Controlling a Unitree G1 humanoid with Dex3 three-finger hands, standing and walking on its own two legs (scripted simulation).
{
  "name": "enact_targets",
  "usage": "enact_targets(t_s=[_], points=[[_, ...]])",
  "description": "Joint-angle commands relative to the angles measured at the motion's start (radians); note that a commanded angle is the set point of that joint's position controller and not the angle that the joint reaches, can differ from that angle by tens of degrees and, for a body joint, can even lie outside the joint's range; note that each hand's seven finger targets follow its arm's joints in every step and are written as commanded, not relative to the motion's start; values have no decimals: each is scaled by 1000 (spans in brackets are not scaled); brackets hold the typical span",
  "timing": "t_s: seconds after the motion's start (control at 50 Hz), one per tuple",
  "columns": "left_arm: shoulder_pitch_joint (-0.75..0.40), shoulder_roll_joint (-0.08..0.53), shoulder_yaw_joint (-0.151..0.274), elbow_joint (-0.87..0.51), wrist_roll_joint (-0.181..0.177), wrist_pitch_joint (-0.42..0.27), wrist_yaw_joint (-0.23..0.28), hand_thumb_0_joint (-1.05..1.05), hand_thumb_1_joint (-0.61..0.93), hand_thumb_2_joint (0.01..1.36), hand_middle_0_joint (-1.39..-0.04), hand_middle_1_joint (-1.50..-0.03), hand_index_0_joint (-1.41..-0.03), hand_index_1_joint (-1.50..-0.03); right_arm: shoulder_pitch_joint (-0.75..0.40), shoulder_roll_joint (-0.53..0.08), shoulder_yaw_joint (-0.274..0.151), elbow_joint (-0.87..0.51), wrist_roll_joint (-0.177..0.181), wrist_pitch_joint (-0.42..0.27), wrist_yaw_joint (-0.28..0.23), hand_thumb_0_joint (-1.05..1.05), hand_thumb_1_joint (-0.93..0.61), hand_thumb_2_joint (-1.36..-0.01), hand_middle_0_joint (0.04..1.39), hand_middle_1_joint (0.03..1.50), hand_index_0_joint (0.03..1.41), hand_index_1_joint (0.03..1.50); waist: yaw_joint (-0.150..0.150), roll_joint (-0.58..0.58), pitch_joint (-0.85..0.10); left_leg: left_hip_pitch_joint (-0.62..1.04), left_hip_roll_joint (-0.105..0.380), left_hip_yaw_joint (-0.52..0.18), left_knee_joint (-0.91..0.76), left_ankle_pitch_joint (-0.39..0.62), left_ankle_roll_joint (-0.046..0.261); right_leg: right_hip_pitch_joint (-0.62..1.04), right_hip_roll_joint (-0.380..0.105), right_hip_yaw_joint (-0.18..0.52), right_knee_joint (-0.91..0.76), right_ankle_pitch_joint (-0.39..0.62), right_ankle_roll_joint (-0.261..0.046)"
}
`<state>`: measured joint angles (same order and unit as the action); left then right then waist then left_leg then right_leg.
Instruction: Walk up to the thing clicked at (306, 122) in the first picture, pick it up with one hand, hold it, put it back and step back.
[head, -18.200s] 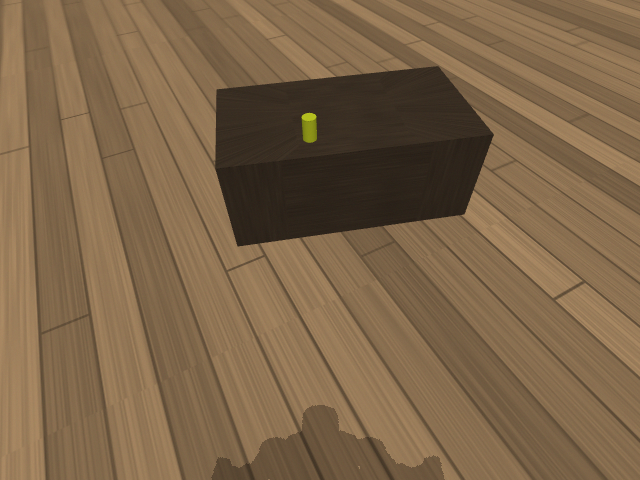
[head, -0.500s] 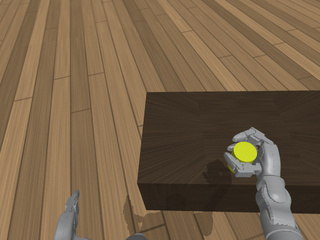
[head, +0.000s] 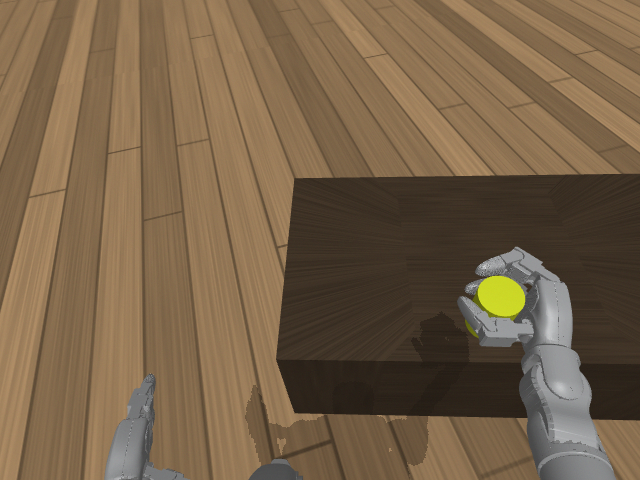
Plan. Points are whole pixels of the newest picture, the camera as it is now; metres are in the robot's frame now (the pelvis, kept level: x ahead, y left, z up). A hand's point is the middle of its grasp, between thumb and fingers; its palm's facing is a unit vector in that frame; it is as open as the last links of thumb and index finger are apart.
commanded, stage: crouch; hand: right
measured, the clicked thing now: (492, 309) +0.33 -0.18 +0.01
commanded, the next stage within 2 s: lower in 1.10 s
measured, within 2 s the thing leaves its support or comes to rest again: neither
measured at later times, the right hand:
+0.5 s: hand (465, 293) +0.41 -0.18 -0.07, palm faces +0.13 +0.99 +0.02, open 7.4 cm
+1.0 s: hand (450, 290) +0.45 -0.18 -0.14, palm faces +0.14 +0.99 +0.01, open 7.4 cm
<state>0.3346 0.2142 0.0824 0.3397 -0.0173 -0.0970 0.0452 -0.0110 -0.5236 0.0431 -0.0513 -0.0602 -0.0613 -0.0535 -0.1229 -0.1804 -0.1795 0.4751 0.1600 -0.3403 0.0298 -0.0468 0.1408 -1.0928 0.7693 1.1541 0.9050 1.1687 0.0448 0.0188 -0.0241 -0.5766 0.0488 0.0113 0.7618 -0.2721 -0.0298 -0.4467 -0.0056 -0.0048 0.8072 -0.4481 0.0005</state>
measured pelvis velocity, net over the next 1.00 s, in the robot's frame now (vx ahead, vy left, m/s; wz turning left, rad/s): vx -0.03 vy -0.01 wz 0.01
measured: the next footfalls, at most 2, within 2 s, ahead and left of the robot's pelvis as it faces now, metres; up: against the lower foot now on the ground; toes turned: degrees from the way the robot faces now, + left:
none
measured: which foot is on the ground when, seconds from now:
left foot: down 0.00-1.00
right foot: down 0.00-1.00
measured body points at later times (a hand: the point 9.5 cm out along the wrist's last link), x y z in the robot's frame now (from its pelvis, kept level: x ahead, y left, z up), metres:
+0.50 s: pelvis -0.03 +0.00 -0.06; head +0.09 -0.04 +0.37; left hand +0.14 +0.26 -0.06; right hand +0.39 -0.24 -0.07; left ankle +0.07 +0.14 -0.71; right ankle -0.02 -0.12 -0.71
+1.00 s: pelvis -0.03 -0.01 -0.11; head +0.13 -0.06 +0.30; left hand +0.13 +0.26 -0.06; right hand +0.44 -0.24 -0.14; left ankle +0.07 +0.14 -0.71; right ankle -0.02 -0.12 -0.71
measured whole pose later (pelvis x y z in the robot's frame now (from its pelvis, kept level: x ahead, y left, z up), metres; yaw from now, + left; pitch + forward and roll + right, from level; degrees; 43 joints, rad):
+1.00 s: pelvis -0.03 -0.01 -0.11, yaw +1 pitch +27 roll +3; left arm 0.44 0.28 0.09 -0.16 0.09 -0.15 -0.03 -0.01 -0.49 0.03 -0.06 -0.07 -0.08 -0.05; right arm -0.70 -0.43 -0.49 1.14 -0.01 -0.59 0.06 -0.04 0.13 -1.11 0.77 1.16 0.91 1.17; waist 0.28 0.04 -0.14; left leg -1.35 0.04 0.04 1.29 -0.40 -0.03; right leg -1.26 -0.02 0.05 1.44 -0.65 0.00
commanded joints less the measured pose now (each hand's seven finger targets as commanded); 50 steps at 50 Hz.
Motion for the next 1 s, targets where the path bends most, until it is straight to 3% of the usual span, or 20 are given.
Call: enact_targets(t_s=[0.0, 0.04, 0.06, 0.08, 0.16, 0.24, 0.3, 0.34, 0.4, 0.44, 0.5, 0.56, 0.6, 0.62, 0.64, 0.72, 0.8, 0.84, 0.92, 0.98], points=[[-22, 86, 19, -132, -3, -65, 9, 0, -522, 42, -41, -58, -52, -46, -334, -95, -14, -148, 17, -101, 34, 0, -402, -1274, 1314, 1393, 1340, 1393, 22, -6, -244, 171, -26, 15, -71, 120, 23, -56, 11, 1, -142, 178, -10], [-70, 159, 94, -132, 5, -72, 16, 0, -525, 38, -44, -55, -55, -44, -435, -164, -67, -159, 13, -119, 34, 0, -383, -1267, 1291, 1380, 1321, 1380, 38, -30, -268, 143, -17, -1, -59, 96, 22, -76, 13, -1, -120, 138, -14], [-68, 156, 70, -158, 7, -78, 16, 0, -526, 37, -45, -55, -55, -44, -446, -172, -72, -145, 10, -125, 36, 0, -397, -1260, 1290, 1372, 1317, 1372, 36, -16, -277, 136, -20, 3, -50, 97, 22, -73, 8, 6, -114, 147, -13], [-53, 179, 105, -151, 10, -81, 18, 0, -523, 35, -46, -57, -57, -45, -440, -152, -61, -93, 8, -133, 36, 0, -417, -1273, 1303, 1385, 1331, 1385, 55, -4, -256, 117, -19, 2, -43, 87, 21, -102, 10, 6, -104, 129, -15], [-28, 121, 50, -221, 19, -94, 10, 0, -532, 38, -49, -56, -58, -47, -523, -198, -121, -28, 2, -193, 35, 0, -400, -1281, 1303, 1391, 1334, 1391, 60, 23, -354, 120, -16, -17, 7, 128, 17, -151, 17, 7, -28, 158, -18], [-20, 176, 96, -297, 34, -108, 8, 0, -537, 45, -53, -60, -62, -51, -633, -278, -175, 50, -14, -251, 44, 0, -371, -1281, 1283, 1383, 1317, 1383, 81, -17, -444, 33, -22, -13, 96, 153, 23, -189, 15, 15, 44, 189, -12], [48, 104, 28, -303, 47, -116, -10, 0, -538, 46, -54, -61, -61, -54, -669, -228, -157, 165, -26, -276, 61, 0, -390, -1285, 1288, 1385, 1319, 1385, 88, -54, -429, -40, -25, -13, 145, 128, 28, -276, 20, 13, 94, 169, -5], [26, 133, 44, -361, 52, -126, -11, 0, -541, 47, -55, -62, -62, -54, -773, -323, -207, 157, -41, -306, 63, 0, -384, -1251, 1259, 1348, 1288, 1348, 86, -89, -522, -39, -22, -25, 179, 127, 30, -312, 19, 11, 132, 157, -4], [57, 192, 89, -429, 60, -127, -12, 0, -539, 46, -55, -63, -63, -55, -809, -353, -238, 250, -54, -311, 69, 0, -386, -1249, 1254, 1343, 1282, 1343, 114, -96, -550, -74, -28, -20, 207, 112, 34, -356, 14, 17, 165, 149, 1], [111, 172, 76, -409, 68, -125, -22, 0, -529, 40, -55, -64, -65, -53, -840, -325, -231, 311, -58, -317, 74, 0, -399, -1278, 1278, 1374, 1307, 1374, 128, -131, -527, -157, -39, -1, 242, 97, 39, -370, 12, 29, 187, 175, 8], [86, 160, 45, -494, 81, -134, -32, 0, -529, 40, -56, -63, -66, -53, -928, -351, -242, 315, -74, -339, 80, 0, -417, -1267, 1271, 1360, 1298, 1360, 134, -173, -642, -193, -43, 7, 300, 114, 49, -363, 2, 40, 238, 242, 19], [104, 208, 86, -538, 85, -126, -32, 0, -532, 45, -56, -64, -64, -55, -912, -406, -290, 408, -92, -335, 71, 0, -407, -1248, 1256, 1339, 1281, 1340, 153, -143, -634, -199, -45, 15, 317, 88, 48, -434, 1, 41, 264, 187, 14], [124, 205, 88, -552, 84, -122, -40, 0, -523, 39, -55, -64, -66, -52, -931, -383, -281, 422, -93, -335, 71, 0, -425, -1250, 1266, 1344, 1289, 1344, 168, -144, -616, -227, -46, 18, 333, 57, 48, -481, 3, 46, 275, 142, 12], [108, 209, 83, -586, 86, -121, -42, 0, -521, 36, -54, -62, -65, -50, -940, -419, -305, 410, -100, -339, 65, 0, -439, -1253, 1277, 1350, 1298, 1350, 149, -165, -653, -231, -45, 16, 351, 59, 51, -481, 1, 48, 282, 157, 16], [102, 224, 100, -634, 85, -120, -42, 0, -522, 38, -54, -62, -65, -50, -966, -431, -305, 391, -106, -342, 60, 0, -439, -1253, 1275, 1349, 1297, 1349, 162, -170, -694, -221, -47, 19, 359, 74, 51, -458, 1, 46, 293, 179, 17], [167, 218, 113, -588, 90, -104, -51, 0, -511, 33, -52, -62, -66, -47, -953, -418, -306, 459, -122, -342, 56, 0, -441, -1267, 1293, 1368, 1314, 1368, 186, -209, -617, -338, -52, 28, 393, 50, 57, -483, -8, 65, 323, 205, 24], [158, 208, 102, -656, 96, -102, -56, 0, -514, 36, -53, -61, -66, -47, -1004, -443, -311, 434, -135, -347, 42, 0, -437, -1279, 1295, 1377, 1317, 1377, 206, -188, -663, -287, -46, 11, 394, 25, 53, -557, -2, 40, 356, 91, 9], [153, 242, 146, -670, 94, -105, -51, 0, -505, 31, -55, -63, -70, -47, -1052, -476, -324, 401, -139, -354, 35, 0, -449, -1274, 1287, 1367, 1308, 1368, 213, -207, -668, -299, -45, 15, 406, 14, 53, -561, 2, 46, 363, 80, 10], [184, 207, 114, -659, 101, -102, -56, 0, -509, 36, -51, -61, -65, -47, -1035, -464, -309, 404, -154, -355, 36, 0, -447, -1280, 1299, 1378, 1319, 1378, 218, -284, -709, -366, -53, 21, 443, 64, 60, -517, -3, 51, 399, 184, 18], [185, 222, 129, -684, 100, -101, -60, 0, -509, 35, -53, -62, -67, -48, -1029, -479, -325, 416, -155, -353, 39, 0, -470, -1299, 1313, 1395, 1334, 1395, 232, -277, -723, -337, -47, 25, 466, 111, 62, -541, 2, 52, 424, 226, 20]])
